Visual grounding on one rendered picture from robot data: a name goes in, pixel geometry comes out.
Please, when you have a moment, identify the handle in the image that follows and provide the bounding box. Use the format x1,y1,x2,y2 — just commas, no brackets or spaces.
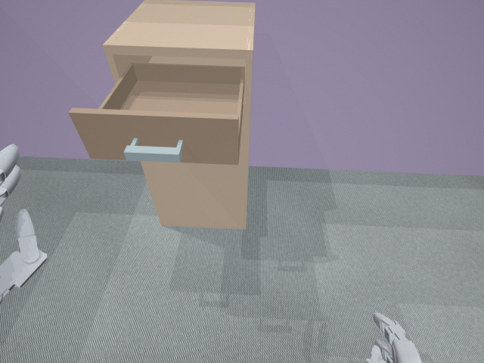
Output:
124,138,184,163

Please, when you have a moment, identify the left robot hand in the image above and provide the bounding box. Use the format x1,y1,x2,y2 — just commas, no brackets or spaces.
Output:
0,144,47,304

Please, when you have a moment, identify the right robot hand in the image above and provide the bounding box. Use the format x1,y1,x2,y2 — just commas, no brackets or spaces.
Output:
366,312,423,363

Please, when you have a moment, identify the drawer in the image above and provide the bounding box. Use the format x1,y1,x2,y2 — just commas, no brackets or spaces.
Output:
69,63,245,165

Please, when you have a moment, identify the cabinet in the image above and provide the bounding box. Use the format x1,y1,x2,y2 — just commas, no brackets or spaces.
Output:
103,0,256,229

